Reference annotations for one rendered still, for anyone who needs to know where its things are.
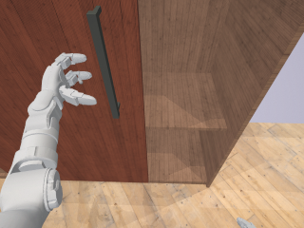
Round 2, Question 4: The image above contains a handle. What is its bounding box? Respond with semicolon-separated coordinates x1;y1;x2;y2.
86;6;121;119

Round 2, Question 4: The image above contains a robot right hand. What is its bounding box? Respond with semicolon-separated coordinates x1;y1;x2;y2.
237;217;256;228

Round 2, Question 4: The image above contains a left robot forearm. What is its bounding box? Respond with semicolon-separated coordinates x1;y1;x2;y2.
0;90;64;212

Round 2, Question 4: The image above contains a robot left upper arm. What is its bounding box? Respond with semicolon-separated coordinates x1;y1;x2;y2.
0;168;63;228

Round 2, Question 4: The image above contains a robot left hand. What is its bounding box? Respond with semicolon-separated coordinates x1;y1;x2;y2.
41;52;97;106

